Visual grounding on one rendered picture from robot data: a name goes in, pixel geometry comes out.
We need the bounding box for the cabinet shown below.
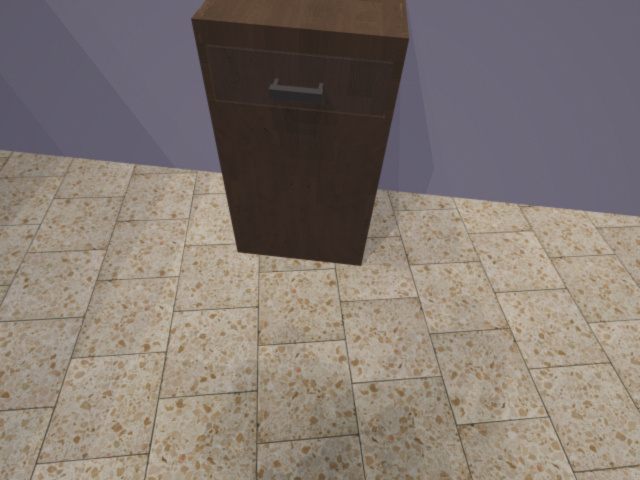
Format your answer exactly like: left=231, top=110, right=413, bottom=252
left=191, top=0, right=409, bottom=266

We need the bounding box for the drawer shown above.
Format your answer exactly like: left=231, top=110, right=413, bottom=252
left=207, top=44, right=393, bottom=116

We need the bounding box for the handle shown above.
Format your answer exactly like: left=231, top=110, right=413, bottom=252
left=269, top=79, right=323, bottom=104

